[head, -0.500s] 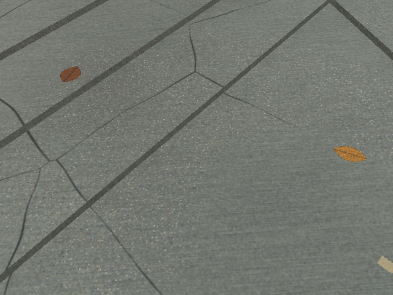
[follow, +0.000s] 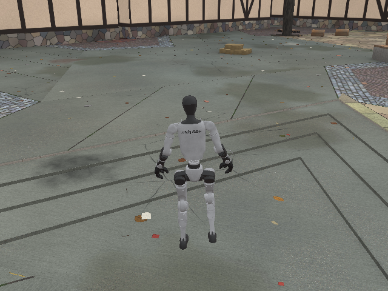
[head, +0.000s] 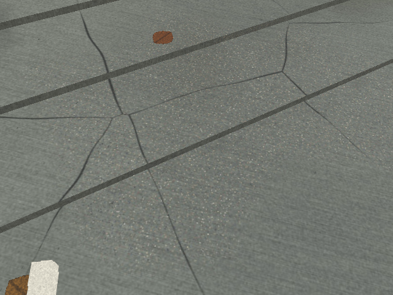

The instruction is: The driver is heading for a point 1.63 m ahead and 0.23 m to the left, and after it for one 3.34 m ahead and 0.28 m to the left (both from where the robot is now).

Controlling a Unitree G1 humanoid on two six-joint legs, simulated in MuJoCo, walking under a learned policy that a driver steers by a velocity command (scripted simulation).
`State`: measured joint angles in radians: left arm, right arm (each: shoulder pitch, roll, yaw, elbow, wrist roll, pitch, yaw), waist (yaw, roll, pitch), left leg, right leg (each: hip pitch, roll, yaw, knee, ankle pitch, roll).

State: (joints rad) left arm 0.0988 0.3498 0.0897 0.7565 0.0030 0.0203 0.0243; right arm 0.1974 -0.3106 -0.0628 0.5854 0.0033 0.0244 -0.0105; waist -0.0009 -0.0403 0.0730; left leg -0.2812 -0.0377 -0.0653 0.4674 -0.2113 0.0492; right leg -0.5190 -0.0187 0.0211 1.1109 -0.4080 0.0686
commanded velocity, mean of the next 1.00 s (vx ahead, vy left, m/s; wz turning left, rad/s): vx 0.16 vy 0.00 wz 0.40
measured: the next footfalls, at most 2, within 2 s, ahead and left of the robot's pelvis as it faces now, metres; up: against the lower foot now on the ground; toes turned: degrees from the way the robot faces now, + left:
right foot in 0.32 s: +0.08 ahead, -0.13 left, +0.00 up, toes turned +16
left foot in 0.72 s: +0.01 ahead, +0.13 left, +0.00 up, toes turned +22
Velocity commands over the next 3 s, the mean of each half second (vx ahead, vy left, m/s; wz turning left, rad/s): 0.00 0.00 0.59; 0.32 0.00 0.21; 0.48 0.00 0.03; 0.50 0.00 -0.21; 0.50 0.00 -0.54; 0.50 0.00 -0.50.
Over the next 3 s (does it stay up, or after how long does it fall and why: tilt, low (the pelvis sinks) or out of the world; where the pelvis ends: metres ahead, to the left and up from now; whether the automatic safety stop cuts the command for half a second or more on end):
stays up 1.19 0.32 0.04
